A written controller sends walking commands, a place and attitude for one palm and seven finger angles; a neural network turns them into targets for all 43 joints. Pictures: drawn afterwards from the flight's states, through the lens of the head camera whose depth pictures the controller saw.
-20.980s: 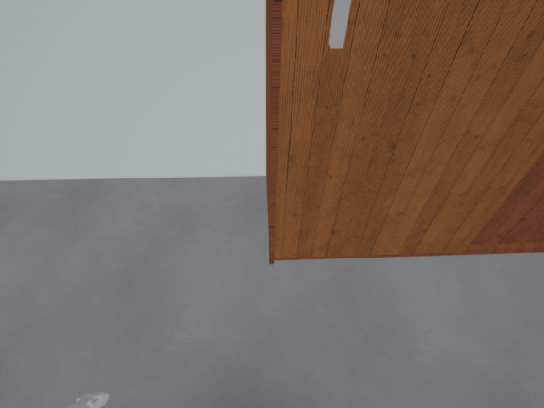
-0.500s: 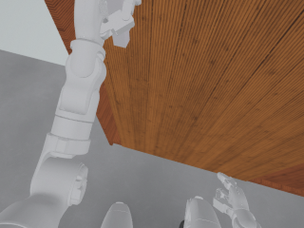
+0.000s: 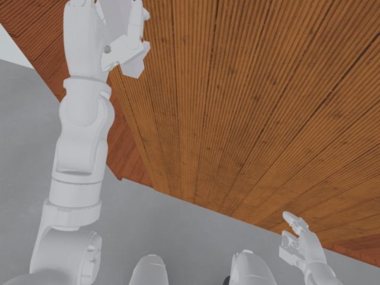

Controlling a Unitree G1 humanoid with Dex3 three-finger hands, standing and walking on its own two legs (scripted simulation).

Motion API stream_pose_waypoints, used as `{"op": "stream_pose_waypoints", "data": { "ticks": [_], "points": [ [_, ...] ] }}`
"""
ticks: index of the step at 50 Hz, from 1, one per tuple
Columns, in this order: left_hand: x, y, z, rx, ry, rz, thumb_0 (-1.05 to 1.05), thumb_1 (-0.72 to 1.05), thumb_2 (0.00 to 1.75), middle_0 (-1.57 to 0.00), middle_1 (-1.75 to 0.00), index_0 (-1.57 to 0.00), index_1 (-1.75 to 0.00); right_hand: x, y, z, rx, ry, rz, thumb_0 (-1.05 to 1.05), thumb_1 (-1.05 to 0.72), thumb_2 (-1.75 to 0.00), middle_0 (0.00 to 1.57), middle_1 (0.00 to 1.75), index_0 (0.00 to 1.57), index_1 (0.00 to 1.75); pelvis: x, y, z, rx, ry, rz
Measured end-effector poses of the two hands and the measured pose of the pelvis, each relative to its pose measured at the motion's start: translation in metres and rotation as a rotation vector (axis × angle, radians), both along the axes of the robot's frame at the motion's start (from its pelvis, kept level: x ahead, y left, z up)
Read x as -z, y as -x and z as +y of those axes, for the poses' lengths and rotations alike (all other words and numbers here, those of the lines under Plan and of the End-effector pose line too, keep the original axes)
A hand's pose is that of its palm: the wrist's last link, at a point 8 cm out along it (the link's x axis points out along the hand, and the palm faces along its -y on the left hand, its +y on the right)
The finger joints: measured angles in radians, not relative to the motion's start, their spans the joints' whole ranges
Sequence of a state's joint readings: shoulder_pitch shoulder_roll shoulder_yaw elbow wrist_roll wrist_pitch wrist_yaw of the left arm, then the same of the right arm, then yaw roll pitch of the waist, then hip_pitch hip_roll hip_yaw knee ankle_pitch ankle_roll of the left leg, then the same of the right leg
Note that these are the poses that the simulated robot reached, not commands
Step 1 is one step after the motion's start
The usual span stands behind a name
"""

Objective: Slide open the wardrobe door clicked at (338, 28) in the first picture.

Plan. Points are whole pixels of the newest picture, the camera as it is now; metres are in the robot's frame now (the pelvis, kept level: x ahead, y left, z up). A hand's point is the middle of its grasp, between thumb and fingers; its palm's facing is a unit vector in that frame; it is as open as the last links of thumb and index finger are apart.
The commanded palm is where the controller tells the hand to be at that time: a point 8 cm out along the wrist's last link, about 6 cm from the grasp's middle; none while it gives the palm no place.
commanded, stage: step sideways, sliding the door along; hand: left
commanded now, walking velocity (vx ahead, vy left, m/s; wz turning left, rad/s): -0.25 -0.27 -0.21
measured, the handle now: (129, 14) +0.42 +0.18 +0.27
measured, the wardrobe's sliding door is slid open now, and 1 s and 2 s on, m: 0.20 0.64 0.64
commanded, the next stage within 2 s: stop walking and hold the door there in 1.40 s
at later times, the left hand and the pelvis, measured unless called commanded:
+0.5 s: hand (318, 93) +0.34 -0.07 +0.25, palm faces -0.02 -0.99 -0.14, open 7.6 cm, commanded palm +0.33 -0.05 +0.24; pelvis -0.01 -0.14 +0.00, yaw -2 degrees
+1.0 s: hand out of the picture +0.31 -0.27 +0.25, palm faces -0.05 -0.99 -0.12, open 7.7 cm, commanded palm +0.30 -0.24 +0.24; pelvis -0.09 -0.33 -0.01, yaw -7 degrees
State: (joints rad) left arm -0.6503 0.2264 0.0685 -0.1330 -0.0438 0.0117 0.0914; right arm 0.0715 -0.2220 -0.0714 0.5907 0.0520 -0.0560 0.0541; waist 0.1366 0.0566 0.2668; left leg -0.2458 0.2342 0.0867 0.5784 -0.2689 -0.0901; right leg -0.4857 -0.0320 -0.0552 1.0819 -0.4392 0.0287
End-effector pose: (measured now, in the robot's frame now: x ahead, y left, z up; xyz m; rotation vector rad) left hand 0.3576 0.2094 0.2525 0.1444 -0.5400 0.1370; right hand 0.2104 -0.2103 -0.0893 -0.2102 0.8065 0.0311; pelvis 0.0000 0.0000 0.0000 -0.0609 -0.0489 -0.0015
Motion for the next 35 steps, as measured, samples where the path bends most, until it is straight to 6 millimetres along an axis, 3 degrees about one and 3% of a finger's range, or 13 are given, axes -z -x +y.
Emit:
{"op": "stream_pose_waypoints", "data": {
  "ticks": [5, 9, 13, 17, 19, 24, 30, 35],
  "points": [
    [0.0, 0.006, -0.039, -0.004, -0.002, -0.003, -0.24, 0.65, 0.87, -0.46, -1.47, -0.21, -1.15, 0.0, -0.006, -0.026, -0.024, -0.048, -0.042, 0.01, -0.9, -0.9, 0.2, 0.3, 0.2, 0.3, 0.002, -0.005, -0.044, 0.012, 0.004, -0.001],
    [0.0, 0.011, -0.075, -0.037, -0.03, -0.018, -0.29, 0.64, 0.88, -0.48, -1.46, -0.2, -1.15, 0.015, -0.019, -0.052, -0.042, -0.113, -0.109, 0.01, -0.9, -0.9, 0.2, 0.3, 0.2, 0.3, 0.02, -0.009, -0.086, -0.004, -0.017, -0.005],
    [0.0, 0.017, -0.113, -0.031, -0.033, -0.014, -0.29, 0.65, 0.88, -0.49, -1.44, -0.19, -1.17, 0.017, -0.024, -0.083, 0.008, -0.101, -0.119, 0.01, -0.9, -0.9, 0.2, 0.3, 0.2, 0.3, 0.012, -0.003, -0.101, 0.0, -0.057, 0.025],
    [0.002, 0.021, -0.153, 0.053, 0.011, -0.019, -0.27, 0.65, 0.87, -0.48, -1.44, -0.17, -1.17, 0.006, -0.013, -0.108, 0.046, -0.054, -0.095, 0.01, -0.9, -0.9, 0.2, 0.3, 0.2, 0.3, 0.0, 0.002, -0.108, -0.002, -0.074, 0.045],
    [0.004, 0.022, -0.171, 0.104, 0.013, -0.039, -0.27, 0.66, 0.86, -0.44, -1.45, -0.15, -1.15, 0.002, -0.007, -0.12, 0.06, -0.028, -0.097, 0.01, -0.9, -0.9, 0.2, 0.3, 0.2, 0.3, 0.004, 0.003, -0.111, 0.004, -0.04, 0.047],
    [0.006, 0.029, -0.216, 0.184, -0.033, -0.047, -0.25, 0.65, 0.75, -0.39, -1.45, -0.12, -1.08, -0.008, 0.013, -0.142, 0.049, -0.036, -0.071, 0.01, -0.9, -0.9, 0.2, 0.3, 0.2, 0.3, 0.0, 0.011, -0.138, 0.037, -0.028, 0.021],
    [0.005, 0.037, -0.268, 0.216, -0.054, -0.038, -0.23, 0.65, 0.71, -0.36, -1.44, -0.1, -1.08, -0.006, 0.032, -0.175, 0.06, -0.089, -0.065, 0.01, -0.9, -0.9, 0.2, 0.3, 0.2, 0.3, -0.002, 0.023, -0.188, 0.072, 0.004, 0.015],
    [0.005, 0.043, -0.313, 0.165, -0.055, -0.054, -0.24, 0.65, 0.76, -0.41, -1.43, -0.09, -1.13, 0.016, 0.04, -0.222, 0.068, -0.141, -0.099, 0.01, -0.9, -0.9, 0.2, 0.3, 0.2, 0.3, 0.021, 0.035, -0.245, 0.067, -0.023, 0.011]
  ]
}}
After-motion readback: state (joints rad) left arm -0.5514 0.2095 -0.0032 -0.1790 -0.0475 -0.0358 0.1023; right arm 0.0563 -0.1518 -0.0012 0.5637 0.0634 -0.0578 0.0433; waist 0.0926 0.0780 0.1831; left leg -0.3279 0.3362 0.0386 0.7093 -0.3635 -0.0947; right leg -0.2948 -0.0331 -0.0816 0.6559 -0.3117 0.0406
